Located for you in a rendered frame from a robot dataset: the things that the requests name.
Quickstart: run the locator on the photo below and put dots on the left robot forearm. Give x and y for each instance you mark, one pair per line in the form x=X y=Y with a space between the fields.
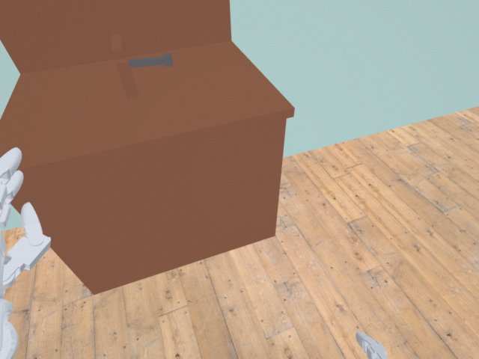
x=9 y=340

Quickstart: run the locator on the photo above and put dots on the right robot hand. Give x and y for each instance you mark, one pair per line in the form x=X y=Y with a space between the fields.
x=374 y=349

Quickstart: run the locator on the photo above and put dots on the counter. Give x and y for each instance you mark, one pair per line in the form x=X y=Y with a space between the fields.
x=133 y=172

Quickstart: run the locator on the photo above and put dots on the tap lever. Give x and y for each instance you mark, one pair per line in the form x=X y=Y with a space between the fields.
x=165 y=60

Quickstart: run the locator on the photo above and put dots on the left robot hand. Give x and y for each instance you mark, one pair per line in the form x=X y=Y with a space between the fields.
x=28 y=250

